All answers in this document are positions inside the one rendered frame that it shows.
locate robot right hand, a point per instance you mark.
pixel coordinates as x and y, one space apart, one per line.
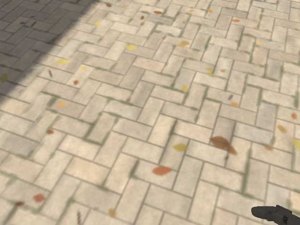
278 214

